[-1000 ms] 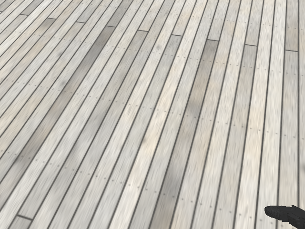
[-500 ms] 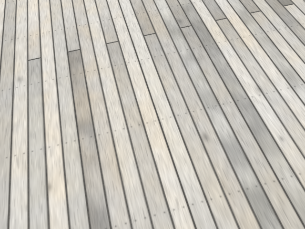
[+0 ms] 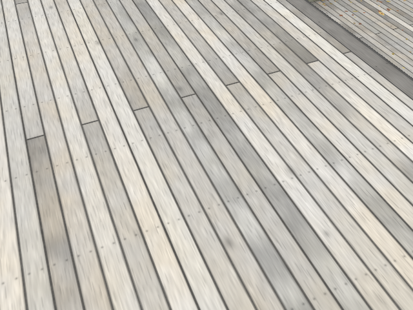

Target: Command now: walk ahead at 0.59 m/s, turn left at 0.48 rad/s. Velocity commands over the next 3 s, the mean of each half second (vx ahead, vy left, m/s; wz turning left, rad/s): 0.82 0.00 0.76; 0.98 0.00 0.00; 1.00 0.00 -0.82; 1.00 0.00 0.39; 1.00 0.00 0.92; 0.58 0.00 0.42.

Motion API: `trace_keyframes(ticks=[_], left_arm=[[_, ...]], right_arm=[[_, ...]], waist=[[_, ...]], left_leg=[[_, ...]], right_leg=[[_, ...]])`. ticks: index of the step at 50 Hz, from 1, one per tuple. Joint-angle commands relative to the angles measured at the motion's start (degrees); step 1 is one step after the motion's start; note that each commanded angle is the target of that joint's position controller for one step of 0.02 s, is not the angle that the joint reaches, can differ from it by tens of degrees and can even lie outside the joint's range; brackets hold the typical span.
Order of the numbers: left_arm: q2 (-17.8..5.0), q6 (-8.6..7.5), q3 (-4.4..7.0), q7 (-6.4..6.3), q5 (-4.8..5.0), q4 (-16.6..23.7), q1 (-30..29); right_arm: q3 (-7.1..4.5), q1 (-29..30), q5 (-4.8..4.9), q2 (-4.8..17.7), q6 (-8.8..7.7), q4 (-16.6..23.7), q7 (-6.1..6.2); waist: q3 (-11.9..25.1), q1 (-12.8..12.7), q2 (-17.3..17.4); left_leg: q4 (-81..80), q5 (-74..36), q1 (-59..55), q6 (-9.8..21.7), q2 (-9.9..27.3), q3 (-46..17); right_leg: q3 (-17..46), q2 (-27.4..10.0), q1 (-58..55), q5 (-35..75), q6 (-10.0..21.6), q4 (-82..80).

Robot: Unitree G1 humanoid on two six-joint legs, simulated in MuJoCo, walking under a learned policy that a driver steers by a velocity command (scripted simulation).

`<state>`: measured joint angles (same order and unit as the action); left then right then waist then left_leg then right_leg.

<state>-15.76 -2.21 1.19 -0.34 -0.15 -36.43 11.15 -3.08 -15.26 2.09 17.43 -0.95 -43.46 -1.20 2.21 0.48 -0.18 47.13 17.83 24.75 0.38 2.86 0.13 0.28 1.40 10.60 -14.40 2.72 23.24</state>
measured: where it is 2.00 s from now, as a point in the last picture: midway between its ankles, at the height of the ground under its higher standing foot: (113, 106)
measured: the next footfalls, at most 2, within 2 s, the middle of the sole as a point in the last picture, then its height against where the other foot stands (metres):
left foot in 0.16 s outside the picture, level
right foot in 0.60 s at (163, 297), level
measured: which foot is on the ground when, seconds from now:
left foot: up 0.00-0.14, down 0.16-0.58, up 0.60-0.96, down 0.98-1.00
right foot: down 0.00-0.18, up 0.20-0.58, down 0.60-0.98, up 1.00-1.00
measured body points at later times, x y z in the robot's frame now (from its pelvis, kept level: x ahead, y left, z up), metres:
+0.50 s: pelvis +0.27 +0.15 -0.01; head +0.30 +0.18 +0.43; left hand +0.41 +0.45 -0.09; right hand +0.32 -0.14 -0.12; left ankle +0.07 +0.14 -0.74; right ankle +0.51 +0.08 -0.69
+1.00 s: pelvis +0.66 +0.37 -0.03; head +0.67 +0.39 +0.42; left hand +0.45 +0.57 -0.15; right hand +1.01 +0.32 -0.05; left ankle +0.70 +0.53 -0.75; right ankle +0.56 +0.16 -0.72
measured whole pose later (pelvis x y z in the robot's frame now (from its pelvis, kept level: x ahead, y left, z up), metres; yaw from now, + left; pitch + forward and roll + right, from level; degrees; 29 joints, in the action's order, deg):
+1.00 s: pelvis +0.66 +0.37 -0.03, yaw +23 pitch +2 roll -1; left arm -16.5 -4.3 3.7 1.5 0.2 -52.9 33.9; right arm 2.0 4.0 -3.8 15.5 -5.5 -34.0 -1.6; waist 0.4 -7.9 -0.3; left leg 33.9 10.0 27.9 0.4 2.1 -1.3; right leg 10.2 2.8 2.4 -28.1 3.1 36.5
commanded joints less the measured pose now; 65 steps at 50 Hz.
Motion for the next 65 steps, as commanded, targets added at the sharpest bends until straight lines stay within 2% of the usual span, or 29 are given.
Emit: trace_keyframes(ticks=[1,2,5,7,8,9,10,11,13,18,25,27,29,30,31,32,34,36,39,43,46,48,49,50,51,53,58,60,65], left_arm=[[-11.48,-2.19,4.37,-0.08,0.62,1.04,2.35],[-11.74,-1.25,4.25,0.33,-3.56,0.51,4.16],[-12.60,-0.83,4.74,0.72,-3.05,1.28,-0.93],[-11.61,-0.55,4.56,0.64,-2.82,1.11,-2.52],[-9.26,-0.50,3.83,0.54,-3.68,1.22,-3.06],[-3.17,-0.70,1.69,0.70,-4.65,3.41,-6.87],[-1.07,-1.41,0.77,1.14,-3.94,8.29,-9.08],[-5.17,-2.62,1.31,1.68,-4.29,7.98,-9.04],[-9.01,-3.55,1.97,2.30,-4.09,4.70,-7.26],[-7.39,-0.15,0.72,3.17,-3.56,4.12,-9.62],[-5.76,-0.97,-0.93,3.05,-1.69,9.10,-21.56],[-8.05,-1.21,-0.01,1.96,-1.54,7.02,-13.39],[-12.84,-1.24,2.66,-0.41,-1.02,0.50,10.32],[-15.53,-1.63,4.09,-1.77,-2.41,-2.34,22.46],[-19.73,-1.93,4.80,-1.65,-4.53,-3.73,22.48],[-17.03,-1.74,4.71,-0.65,-2.96,-3.57,15.70],[-8.87,-1.93,3.61,0.45,-1.92,-3.85,8.20],[-6.03,-2.35,2.46,0.62,-2.02,-7.44,10.42],[-6.88,-3.32,2.58,0.55,-0.81,-10.35,13.45],[-11.36,-3.52,4.43,0.73,-0.78,-8.63,9.18],[-13.03,-3.71,4.95,1.77,0.33,-9.46,12.09],[-13.97,-3.54,5.19,1.99,0.38,-10.57,13.92],[-12.11,-3.98,4.74,2.03,0.64,-9.98,12.76],[-3.28,-4.10,2.85,1.38,0.83,-7.93,13.41],[-4.29,-3.25,2.55,1.15,1.92,-5.75,15.54],[-6.25,-1.32,2.98,1.73,-0.40,-6.71,8.35],[-1.92,1.92,2.15,4.21,-1.60,-3.39,0.17],[-1.40,1.98,1.52,4.87,-1.45,-1.02,-4.28],[-2.93,1.65,0.00,6.55,-1.42,2.87,-12.49]], right_arm=[[-0.77,8.23,0.14,4.59,-2.10,7.01,-0.40],[-1.18,8.78,-5.17,6.14,-0.02,6.91,-2.68],[-1.32,5.45,-2.93,5.77,1.40,7.03,-4.52],[-1.39,-2.33,-2.98,5.57,1.06,4.25,-3.92],[-2.32,-12.88,-3.45,7.46,0.55,0.12,-3.10],[-3.04,-22.16,-3.91,11.76,-0.23,-1.69,-1.94],[-2.82,-16.48,-3.32,15.28,-0.47,2.15,-1.68],[-3.53,-12.67,-3.53,15.19,-0.20,3.89,-0.98],[-3.35,-11.87,-3.47,12.98,-0.57,3.62,-0.12],[-2.18,-12.82,-2.13,9.68,-2.48,1.64,0.36],[-2.89,-14.28,-1.68,10.51,-3.13,-1.71,1.18],[-3.43,-9.72,-1.42,12.81,-3.46,-1.24,1.38],[-3.85,-6.21,-2.58,15.12,-4.08,-1.56,0.91],[-2.37,-6.74,-3.53,9.10,-4.96,-1.80,1.16],[0.03,-11.31,-1.90,-0.46,-5.12,0.28,0.65],[0.56,-12.30,-2.39,2.54,-5.03,0.41,0.07],[0.19,-2.70,-4.45,6.17,-4.17,0.85,-0.62],[0.85,2.75,-6.06,4.72,-3.71,3.73,-1.29],[2.54,8.37,-7.06,2.77,-3.10,7.89,-1.51],[4.37,15.49,-4.62,2.47,-3.64,11.05,-3.25],[2.91,13.36,-4.34,5.63,-3.43,9.58,-2.05],[0.99,2.35,-5.39,8.39,-3.78,5.96,-0.17],[-0.51,-7.16,-6.33,11.82,-4.17,5.00,1.24],[-1.47,-14.30,-7.52,15.88,-4.24,4.43,2.32],[-2.05,-10.39,-6.34,16.55,-3.40,4.82,2.48],[-0.38,-1.76,-5.01,6.87,-3.56,5.25,1.97],[0.71,-4.81,-3.32,1.71,-5.77,-0.28,1.06],[0.92,-4.77,-3.16,0.72,-6.24,-1.46,1.02],[-0.11,-5.29,-3.68,6.41,-6.42,-2.86,2.03]], waist=[[-4.80,-4.54,-6.34],[-3.26,-4.23,-5.01],[-4.66,-0.66,-8.37],[-3.89,3.73,-2.44],[-2.04,8.01,6.46],[-1.36,11.67,21.14],[-2.76,7.93,25.93],[-3.47,6.94,15.18],[-3.56,4.54,1.98],[-8.17,2.63,2.25],[-7.70,5.20,5.94],[-3.18,0.33,5.76],[9.50,-11.64,4.54],[15.22,-15.29,-0.68],[18.21,-9.17,-18.91],[14.59,-5.79,-19.93],[2.38,-4.33,-2.69],[-1.95,-2.00,-2.58],[-6.49,0.21,-4.78],[-7.43,0.87,-4.29],[-5.17,1.39,-1.69],[2.49,6.53,2.09],[8.16,11.50,4.17],[13.46,10.75,14.62],[14.76,6.93,18.65],[0.13,4.10,5.69],[-6.14,0.33,6.01],[-6.14,-0.28,5.03],[-8.70,-2.21,2.14]], left_leg=[[-1.16,0.55,16.47,1.68,4.33,-2.12],[-3.56,2.05,9.51,1.55,0.98,2.07],[-7.21,1.21,-2.01,3.37,0.06,6.98],[-11.31,0.97,-13.31,5.10,-2.55,9.52],[-14.24,6.29,-22.56,6.34,-4.49,6.69],[-22.00,22.04,-29.61,9.79,6.17,-14.98],[-39.36,34.44,-32.27,15.57,12.63,-48.34],[-40.63,32.25,-34.64,17.74,16.13,-49.69],[-35.50,19.73,-30.05,16.00,12.00,-36.11],[-39.62,-0.73,-21.64,14.95,3.36,-23.72],[-37.53,-31.68,-21.32,13.00,3.09,-23.01],[-30.87,-48.67,-19.68,9.83,2.20,-21.31],[-6.35,-56.61,-14.11,7.64,-0.01,-18.61],[12.88,-41.22,-6.59,7.57,-3.24,-14.98],[30.91,7.27,8.70,5.80,-11.72,-11.56],[34.19,5.41,14.44,6.68,-10.79,-11.30],[31.31,-1.94,14.20,6.34,-5.22,-9.00],[24.98,-0.08,12.63,5.04,-2.56,-7.91],[15.03,3.89,16.00,1.75,1.16,-6.45],[-7.19,-11.43,-7.52,-0.81,-1.11,-0.35],[-11.81,-14.86,-16.14,-0.53,-2.30,0.43],[-14.91,-8.53,-29.31,0.64,-4.28,1.61],[-16.07,1.47,-40.76,2.22,4.03,-6.38],[-23.56,23.53,-48.20,3.68,20.96,-28.17],[-35.14,33.77,-43.66,7.38,25.57,-49.83],[-33.52,19.85,-30.89,7.02,19.18,-30.28],[-36.19,-14.59,-24.01,3.73,13.15,-5.03],[-37.35,-24.92,-23.32,2.72,10.08,3.58],[-38.05,-54.22,-21.11,1.43,8.47,15.15]], right_leg=[[16.55,-20.14,-10.60,-19.41,8.27,-14.72],[11.19,-17.99,-6.01,-22.60,6.42,-15.77],[3.13,-16.24,2.68,-23.75,3.49,-14.73],[-2.63,-14.71,8.60,-23.28,2.34,-5.46],[-8.46,-10.34,13.06,-13.01,1.45,12.75],[-10.74,-4.56,27.75,-12.88,-0.64,39.48],[-0.88,3.78,46.41,-17.34,-2.20,48.91],[3.93,-1.38,50.71,-11.74,-2.29,52.97],[3.83,-5.63,44.44,-2.79,-2.96,47.63],[-0.10,-5.02,37.13,3.68,-6.20,34.44],[-1.85,-0.84,24.45,15.06,-4.82,12.13],[-1.63,1.75,8.55,12.48,-3.05,8.31],[-2.99,1.07,-17.54,5.12,-1.24,11.51],[6.73,-8.20,-28.72,-12.76,0.34,11.92],[38.24,-21.90,-34.61,-36.24,5.78,-0.80],[56.86,-22.12,-28.94,-37.30,9.36,-10.95],[39.79,-17.62,-13.98,-24.83,11.50,-8.49],[30.82,-12.74,-5.13,-14.10,10.81,-8.79],[28.03,-11.71,-0.14,-6.78,12.66,-12.27],[18.89,-7.51,18.11,-0.77,9.89,-19.46],[18.33,-9.04,13.21,11.92,7.80,-14.37],[13.73,-4.29,10.43,27.52,5.42,7.32],[10.91,-0.76,18.31,22.21,3.74,24.91],[7.82,2.44,28.46,-13.71,3.30,44.52],[5.30,2.32,35.16,-10.58,3.58,53.62],[3.85,-4.25,37.68,-1.94,3.29,53.16],[2.31,-7.87,38.13,2.04,1.86,48.88],[-0.40,-6.67,37.58,7.12,2.20,45.13],[-10.92,-1.03,21.04,15.16,6.01,21.34]])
